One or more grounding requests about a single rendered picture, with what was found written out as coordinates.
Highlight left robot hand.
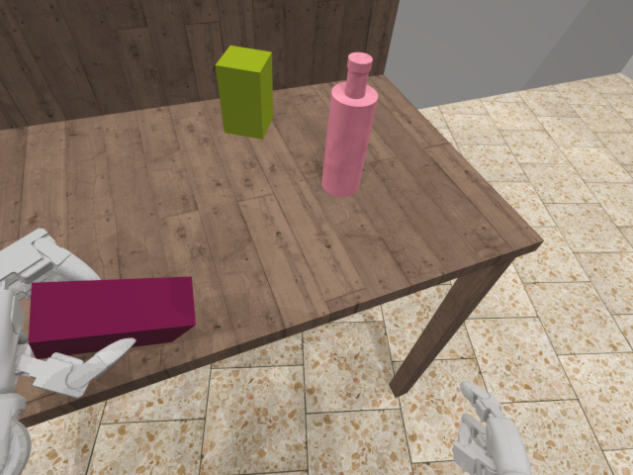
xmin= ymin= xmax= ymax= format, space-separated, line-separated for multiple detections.
xmin=0 ymin=229 xmax=136 ymax=399

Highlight left robot forearm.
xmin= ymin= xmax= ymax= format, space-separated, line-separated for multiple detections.
xmin=0 ymin=393 xmax=32 ymax=475

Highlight sponge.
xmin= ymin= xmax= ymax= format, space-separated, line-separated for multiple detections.
xmin=29 ymin=276 xmax=196 ymax=359

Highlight table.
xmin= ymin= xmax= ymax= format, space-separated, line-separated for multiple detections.
xmin=0 ymin=0 xmax=544 ymax=428

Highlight right robot hand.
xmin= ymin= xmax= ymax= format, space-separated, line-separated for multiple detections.
xmin=453 ymin=381 xmax=532 ymax=475

